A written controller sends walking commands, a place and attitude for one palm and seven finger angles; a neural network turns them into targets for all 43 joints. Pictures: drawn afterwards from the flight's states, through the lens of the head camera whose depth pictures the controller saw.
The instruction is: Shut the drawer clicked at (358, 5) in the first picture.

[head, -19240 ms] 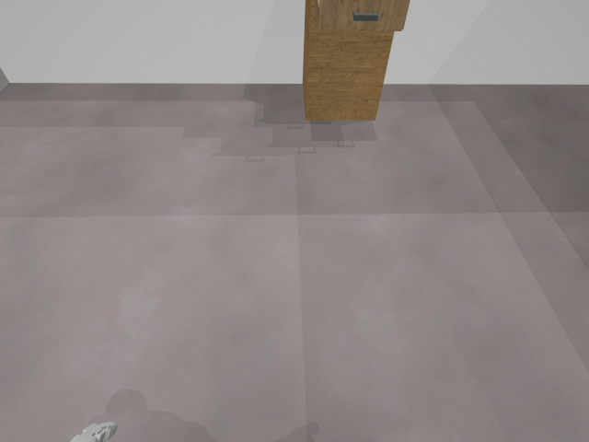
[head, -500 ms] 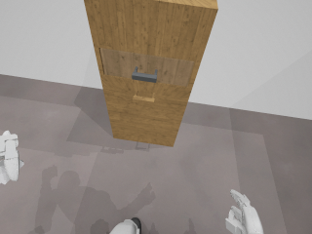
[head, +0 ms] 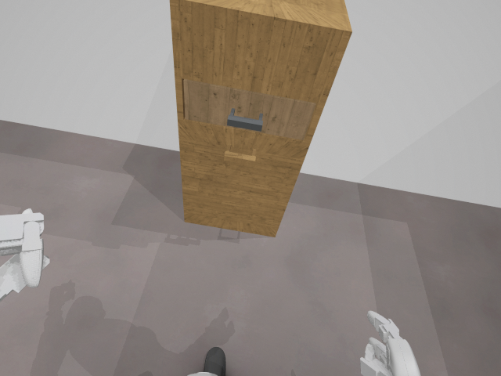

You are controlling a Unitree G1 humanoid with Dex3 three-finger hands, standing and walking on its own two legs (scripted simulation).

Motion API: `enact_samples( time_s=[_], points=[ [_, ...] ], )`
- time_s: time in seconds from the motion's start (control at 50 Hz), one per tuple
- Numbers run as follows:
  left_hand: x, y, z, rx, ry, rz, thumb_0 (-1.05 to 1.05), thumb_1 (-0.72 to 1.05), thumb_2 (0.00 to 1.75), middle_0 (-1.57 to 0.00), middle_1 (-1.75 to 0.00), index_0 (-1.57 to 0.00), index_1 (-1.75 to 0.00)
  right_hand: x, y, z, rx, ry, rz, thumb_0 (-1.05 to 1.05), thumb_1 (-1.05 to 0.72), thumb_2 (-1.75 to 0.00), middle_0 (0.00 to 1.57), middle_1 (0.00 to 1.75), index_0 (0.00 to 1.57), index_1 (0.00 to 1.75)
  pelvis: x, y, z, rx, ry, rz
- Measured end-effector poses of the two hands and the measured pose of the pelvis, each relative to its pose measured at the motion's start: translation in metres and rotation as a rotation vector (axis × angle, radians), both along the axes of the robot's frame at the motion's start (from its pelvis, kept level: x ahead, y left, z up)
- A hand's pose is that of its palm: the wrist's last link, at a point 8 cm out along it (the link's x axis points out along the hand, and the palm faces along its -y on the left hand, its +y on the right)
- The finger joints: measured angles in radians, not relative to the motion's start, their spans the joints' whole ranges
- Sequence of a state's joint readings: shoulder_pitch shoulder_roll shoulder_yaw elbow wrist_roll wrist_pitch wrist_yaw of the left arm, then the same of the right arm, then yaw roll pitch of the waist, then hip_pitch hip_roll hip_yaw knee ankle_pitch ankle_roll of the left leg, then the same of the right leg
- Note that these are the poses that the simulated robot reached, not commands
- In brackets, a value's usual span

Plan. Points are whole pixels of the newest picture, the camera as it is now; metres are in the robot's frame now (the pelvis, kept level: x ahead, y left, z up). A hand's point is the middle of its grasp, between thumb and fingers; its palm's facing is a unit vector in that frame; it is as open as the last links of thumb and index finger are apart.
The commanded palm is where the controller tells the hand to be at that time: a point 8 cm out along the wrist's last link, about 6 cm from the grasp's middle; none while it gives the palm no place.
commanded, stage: stop stepping back and stand still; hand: left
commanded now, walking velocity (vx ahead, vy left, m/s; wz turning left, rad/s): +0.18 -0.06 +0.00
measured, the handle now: (245, 118) +0.81 +0.06 -0.09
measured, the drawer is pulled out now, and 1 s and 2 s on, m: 0.00 0.00 0.00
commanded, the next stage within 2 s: let the arm hang, fingers relaxed in 1.24 s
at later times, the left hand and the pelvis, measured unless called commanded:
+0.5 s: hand out of the picture +0.06 +0.28 +0.18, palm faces +0.23 -0.86 -0.45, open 3.3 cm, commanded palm +0.04 +0.33 +0.18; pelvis -0.14 +0.07 -0.01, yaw -9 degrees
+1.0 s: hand out of the picture -0.01 +0.36 +0.18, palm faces +0.41 -0.82 -0.41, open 3.3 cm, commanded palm -0.05 +0.38 +0.18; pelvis -0.21 +0.12 -0.01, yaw -6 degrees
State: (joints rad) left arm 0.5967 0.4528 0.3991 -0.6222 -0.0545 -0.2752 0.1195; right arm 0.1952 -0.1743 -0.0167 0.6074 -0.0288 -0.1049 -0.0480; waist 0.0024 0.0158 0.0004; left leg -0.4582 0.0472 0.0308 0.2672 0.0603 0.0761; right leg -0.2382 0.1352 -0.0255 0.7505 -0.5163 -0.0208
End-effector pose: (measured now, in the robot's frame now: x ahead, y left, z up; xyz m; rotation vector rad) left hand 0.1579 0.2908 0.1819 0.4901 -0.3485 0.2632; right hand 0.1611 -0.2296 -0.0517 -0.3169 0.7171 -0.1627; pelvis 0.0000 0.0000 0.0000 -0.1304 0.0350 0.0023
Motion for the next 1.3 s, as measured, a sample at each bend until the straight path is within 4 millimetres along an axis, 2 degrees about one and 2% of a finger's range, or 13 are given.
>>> enact_samples(
  time_s=[0.16, 0.26, 0.34, 0.42, 0.5, 0.62, 0.68, 0.76, 0.86, 0.94, 1.12, 1.22, 1.3],
  points=[
    [-0.054, 0.000, 0.005, 0.024, -0.070, -0.058, 0.02, 0.89, 0.90, -1.41, -1.60, -1.41, -1.60, -0.044, 0.027, -0.015, 0.030, -0.050, 0.010, 0.01, -0.90, -0.89, 0.21, 0.30, 0.20, 0.30, -0.049, 0.018, -0.018, 0.033, -0.045, -0.070],
    [-0.052, 0.030, -0.011, -0.096, -0.133, -0.001, 0.01, 0.89, 0.90, -1.42, -1.60, -1.41, -1.60, -0.091, 0.034, -0.023, 0.007, -0.034, -0.083, 0.01, -0.90, -0.89, 0.21, 0.30, 0.20, 0.31, -0.061, 0.037, -0.024, 0.045, -0.080, -0.078],
    [-0.053, 0.038, -0.008, -0.128, -0.069, -0.006, 0.02, 0.89, 0.90, -1.41, -1.60, -1.41, -1.60, -0.133, 0.047, -0.013, 0.032, -0.020, -0.114, 0.01, -0.90, -0.89, 0.21, 0.30, 0.20, 0.30, -0.088, 0.048, -0.009, 0.051, -0.096, -0.083],
    [-0.089, 0.032, 0.008, -0.031, 0.006, -0.092, 0.02, 0.90, 0.90, -1.41, -1.60, -1.41, -1.60, -0.166, 0.056, -0.002, 0.049, -0.031, -0.122, 0.01, -0.90, -0.89, 0.21, 0.30, 0.20, 0.30, -0.110, 0.058, 0.001, 0.058, -0.079, -0.087],
    [-0.126, 0.038, 0.017, 0.062, -0.060, -0.146, 0.02, 0.89, 0.90, -1.41, -1.60, -1.41, -1.60, -0.192, 0.055, -0.016, 0.015, 0.023, -0.136, 0.01, -0.90, -0.89, 0.21, 0.30, 0.20, 0.30, -0.135, 0.073, -0.012, 0.093, -0.071, -0.150],
    [-0.127, 0.083, 0.008, -0.062, -0.176, -0.034, 0.01, 0.89, 0.90, -1.41, -1.60, -1.41, -1.60, -0.225, 0.067, -0.025, -0.032, 0.007, -0.201, 0.01, -0.90, -0.89, 0.21, 0.30, 0.20, 0.30, -0.154, 0.105, -0.022, 0.075, -0.078, -0.131],
    [-0.128, 0.086, 0.003, -0.045, -0.142, -0.058, 0.02, 0.89, 0.90, -1.41, -1.60, -1.41, -1.60, -0.240, 0.084, -0.027, 0.019, -0.010, -0.216, 0.01, -0.90, -0.90, 0.20, 0.30, 0.20, 0.30, -0.173, 0.112, -0.021, 0.089, -0.109, -0.127],
    [-0.151, 0.078, 0.008, 0.005, -0.050, -0.118, 0.02, 0.90, 0.90, -1.41, -1.60, -1.41, -1.60, -0.260, 0.108, -0.022, 0.099, 0.015, -0.204, 0.01, -0.90, -0.89, 0.20, 0.30, 0.20, 0.30, -0.185, 0.112, -0.007, 0.074, -0.101, -0.133],
    [-0.189, 0.077, 0.020, 0.111, 0.006, -0.078, 0.02, 0.89, 0.90, -1.41, -1.60, -1.41, -1.60, -0.268, 0.118, -0.033, 0.139, 0.052, -0.155, 0.01, -0.90, -0.89, 0.21, 0.30, 0.20, 0.30, -0.198, 0.107, -0.007, 0.095, -0.055, -0.103],
    [-0.205, 0.093, 0.019, 0.092, -0.033, 0.015, 0.02, 0.89, 0.90, -1.41, -1.60, -1.41, -1.60, -0.267, 0.112, -0.047, 0.111, 0.104, -0.115, 0.01, -0.90, -0.89, 0.21, 0.30, 0.20, 0.31, -0.213, 0.113, -0.012, 0.112, -0.062, -0.108],
    [-0.194, 0.107, -0.004, -0.031, -0.056, 0.025, 0.02, 0.89, 0.90, -1.41, -1.60, -1.41, -1.60, -0.250, 0.106, -0.034, 0.030, -0.031, -0.158, 0.01, -0.90, -0.89, 0.20, 0.30, 0.20, 0.30, -0.213, 0.134, -0.020, 0.134, -0.082, -0.083],
    [-0.189, 0.100, 0.010, 0.071, -0.005, -0.004, 0.02, 0.89, 0.90, -1.41, -1.60, -1.41, -1.60, -0.247, 0.120, -0.030, 0.111, -0.039, -0.136, 0.01, -0.91, -0.90, 0.20, 0.30, 0.20, 0.30, -0.213, 0.126, -0.011, 0.124, -0.071, -0.078],
    [-0.194, 0.091, 0.016, 0.145, 0.027, 0.003, 0.02, 0.89, 0.90, -1.41, -1.60, -1.41, -1.60, -0.244, 0.123, -0.045, 0.156, -0.001, -0.108, 0.01, -0.90, -0.89, 0.20, 0.30, 0.20, 0.30, -0.208, 0.119, -0.015, 0.125, -0.051, -0.081]
  ],
)
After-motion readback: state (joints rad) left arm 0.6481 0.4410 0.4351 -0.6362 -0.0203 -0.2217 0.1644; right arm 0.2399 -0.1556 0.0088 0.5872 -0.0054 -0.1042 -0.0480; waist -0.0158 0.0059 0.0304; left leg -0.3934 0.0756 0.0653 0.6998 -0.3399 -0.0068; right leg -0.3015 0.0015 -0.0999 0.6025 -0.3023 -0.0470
